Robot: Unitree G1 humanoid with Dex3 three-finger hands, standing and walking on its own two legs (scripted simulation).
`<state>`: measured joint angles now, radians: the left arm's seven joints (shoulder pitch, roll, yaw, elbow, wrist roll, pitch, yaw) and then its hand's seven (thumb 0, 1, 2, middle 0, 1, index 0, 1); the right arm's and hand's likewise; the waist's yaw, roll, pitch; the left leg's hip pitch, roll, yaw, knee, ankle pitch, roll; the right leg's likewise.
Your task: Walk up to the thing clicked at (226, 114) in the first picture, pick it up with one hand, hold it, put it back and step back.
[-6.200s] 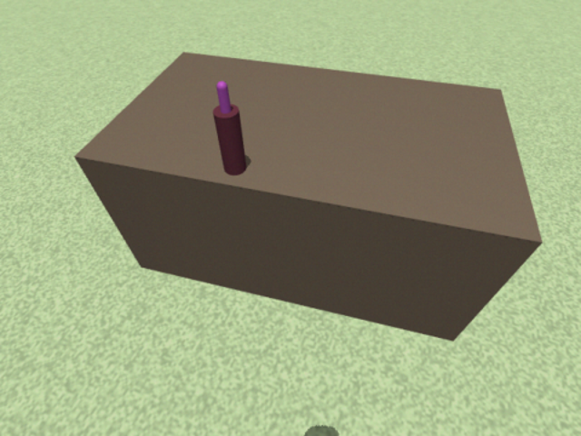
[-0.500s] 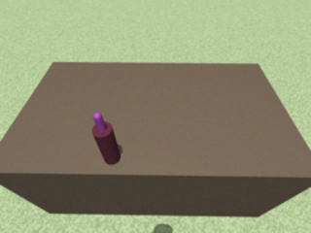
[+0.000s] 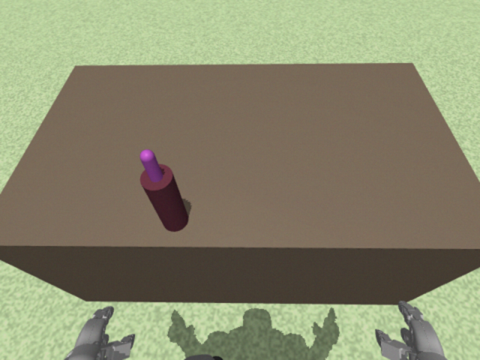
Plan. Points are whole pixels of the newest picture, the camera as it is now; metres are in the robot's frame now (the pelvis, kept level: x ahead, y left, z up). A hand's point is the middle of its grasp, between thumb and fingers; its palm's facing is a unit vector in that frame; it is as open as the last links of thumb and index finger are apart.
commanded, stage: go down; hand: left
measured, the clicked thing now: (163, 191) +0.43 +0.19 -0.04
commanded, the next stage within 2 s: none
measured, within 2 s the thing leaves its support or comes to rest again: neither
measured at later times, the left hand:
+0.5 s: hand (115, 332) +0.17 +0.26 -0.14, palm faces +0.06 -0.94 -0.34, open 17.2 cm
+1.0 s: hand (106, 326) +0.18 +0.27 -0.12, palm faces +0.07 -0.95 -0.31, open 17.4 cm
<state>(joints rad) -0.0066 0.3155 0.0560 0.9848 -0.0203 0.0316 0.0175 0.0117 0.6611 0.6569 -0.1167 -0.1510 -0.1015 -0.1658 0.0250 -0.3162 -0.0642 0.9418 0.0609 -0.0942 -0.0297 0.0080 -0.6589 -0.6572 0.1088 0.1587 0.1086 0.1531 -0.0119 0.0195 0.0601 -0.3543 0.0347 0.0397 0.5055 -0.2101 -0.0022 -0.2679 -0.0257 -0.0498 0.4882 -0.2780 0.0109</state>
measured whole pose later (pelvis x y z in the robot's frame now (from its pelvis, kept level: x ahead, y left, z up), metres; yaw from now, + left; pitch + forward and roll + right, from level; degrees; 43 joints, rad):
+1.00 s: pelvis +0.03 +0.00 -0.03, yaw +1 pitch +10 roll -1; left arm 0.26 0.38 0.20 0.38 0.00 0.36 -0.13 0.00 -0.56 0.05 -0.08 -0.08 -0.08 -0.08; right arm 0.30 -0.25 -0.09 0.48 0.03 -0.08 -0.05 -0.01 0.49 -0.06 0.05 0.05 0.05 0.05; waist -0.01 0.01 -0.09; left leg -0.58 0.03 0.02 0.79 -0.39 0.00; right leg -0.47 -0.04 -0.06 0.76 -0.46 0.01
